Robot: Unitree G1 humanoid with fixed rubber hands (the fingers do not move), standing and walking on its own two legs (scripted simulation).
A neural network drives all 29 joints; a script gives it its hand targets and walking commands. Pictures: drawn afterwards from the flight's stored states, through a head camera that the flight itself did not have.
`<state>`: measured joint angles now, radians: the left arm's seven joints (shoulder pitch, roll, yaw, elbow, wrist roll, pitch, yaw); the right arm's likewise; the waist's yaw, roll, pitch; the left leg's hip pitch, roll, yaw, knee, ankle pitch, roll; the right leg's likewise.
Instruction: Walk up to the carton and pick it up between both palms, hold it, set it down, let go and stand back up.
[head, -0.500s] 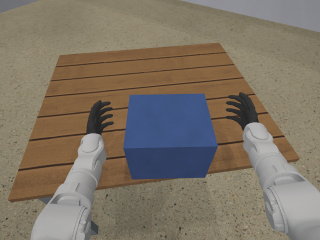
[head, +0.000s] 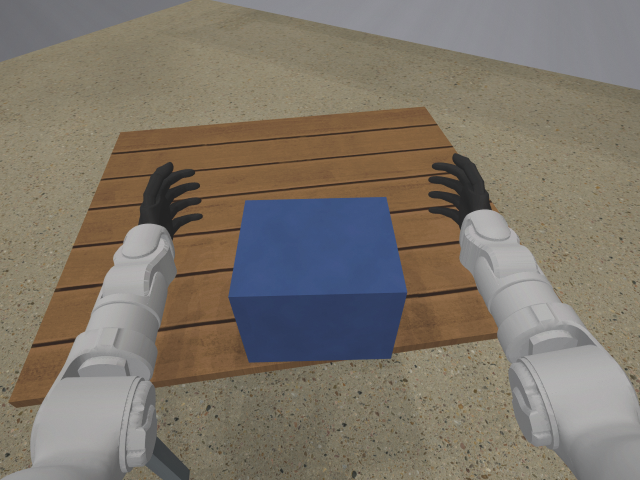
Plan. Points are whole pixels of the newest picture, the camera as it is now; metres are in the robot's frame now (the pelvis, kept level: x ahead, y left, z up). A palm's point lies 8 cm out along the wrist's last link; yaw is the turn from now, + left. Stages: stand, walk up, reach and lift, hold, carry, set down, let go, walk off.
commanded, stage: set down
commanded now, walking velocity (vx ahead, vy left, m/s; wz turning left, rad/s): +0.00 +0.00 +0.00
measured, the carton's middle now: (317, 279) +0.41 +0.03 +0.01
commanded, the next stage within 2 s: none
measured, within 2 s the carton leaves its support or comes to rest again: neither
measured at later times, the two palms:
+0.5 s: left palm (166, 308) +0.32 +0.21 +0.07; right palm (503, 305) +0.32 -0.21 +0.07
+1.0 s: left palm (155, 382) +0.24 +0.22 +0.03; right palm (511, 383) +0.24 -0.20 +0.03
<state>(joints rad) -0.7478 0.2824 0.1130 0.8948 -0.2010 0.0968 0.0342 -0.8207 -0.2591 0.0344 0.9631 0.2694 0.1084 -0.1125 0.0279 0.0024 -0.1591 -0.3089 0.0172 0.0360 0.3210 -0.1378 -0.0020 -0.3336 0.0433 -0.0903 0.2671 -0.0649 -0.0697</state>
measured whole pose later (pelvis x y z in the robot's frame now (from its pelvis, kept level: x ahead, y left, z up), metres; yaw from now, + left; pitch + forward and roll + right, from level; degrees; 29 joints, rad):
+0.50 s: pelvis +0.00 +0.02 +0.00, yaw -2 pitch +3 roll +0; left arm -0.18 0.23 0.01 0.15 -0.21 0.25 0.12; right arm -0.24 -0.30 -0.04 0.36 0.28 0.11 0.01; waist 0.02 -0.02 -0.03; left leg -0.22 0.01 0.08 0.32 -0.15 0.02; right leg -0.26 0.04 -0.05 0.25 -0.06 -0.05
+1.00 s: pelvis +0.02 +0.02 +0.00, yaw -1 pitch +0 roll -1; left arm 0.21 0.23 -0.09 0.02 -0.21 0.02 0.14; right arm 0.26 -0.26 -0.03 0.07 0.26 -0.02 0.02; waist 0.05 0.00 0.03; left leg -0.14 0.01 0.06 0.33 -0.20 0.01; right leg -0.16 0.04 -0.07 0.26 -0.11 -0.05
